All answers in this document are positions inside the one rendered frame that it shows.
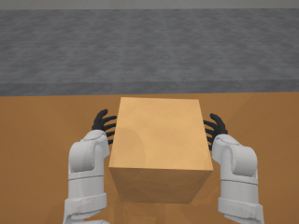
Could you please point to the robot left forearm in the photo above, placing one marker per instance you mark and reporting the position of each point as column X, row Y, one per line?
column 86, row 196

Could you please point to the carton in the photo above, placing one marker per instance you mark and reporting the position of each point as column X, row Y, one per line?
column 160, row 152

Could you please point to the robot right forearm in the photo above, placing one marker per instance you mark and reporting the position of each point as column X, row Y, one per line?
column 239, row 200

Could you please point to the left robot hand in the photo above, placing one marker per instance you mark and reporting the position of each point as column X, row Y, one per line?
column 98, row 124

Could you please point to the right robot hand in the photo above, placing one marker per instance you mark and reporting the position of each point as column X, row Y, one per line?
column 219, row 128

